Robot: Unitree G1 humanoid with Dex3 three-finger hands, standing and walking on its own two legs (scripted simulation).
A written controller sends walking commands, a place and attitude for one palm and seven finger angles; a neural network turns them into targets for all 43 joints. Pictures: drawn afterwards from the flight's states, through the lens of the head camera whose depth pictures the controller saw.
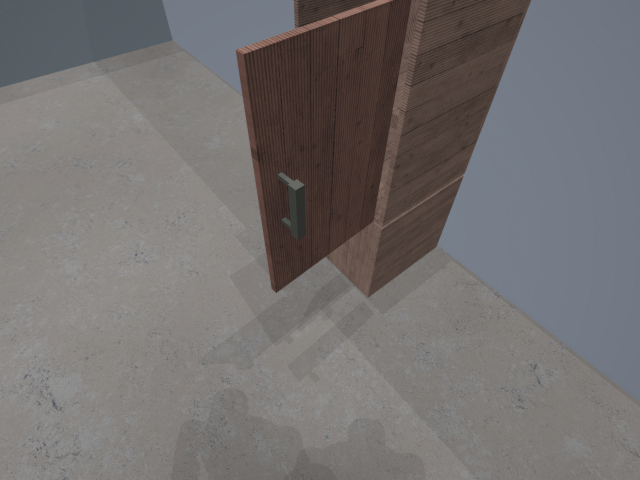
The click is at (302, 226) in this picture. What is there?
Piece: cupboard door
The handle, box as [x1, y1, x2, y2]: [278, 172, 305, 239]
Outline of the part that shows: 281,172 278,174 278,178 288,186 290,219 288,220 285,217 282,219 282,222 291,230 291,234 297,239 299,239 305,234 304,185 296,179 293,181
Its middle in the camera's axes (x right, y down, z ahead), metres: -0.06 -0.06 +0.75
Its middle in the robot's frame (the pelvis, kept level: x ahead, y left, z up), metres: +0.60 +0.09 -0.06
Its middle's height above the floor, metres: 0.72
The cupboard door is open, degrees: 94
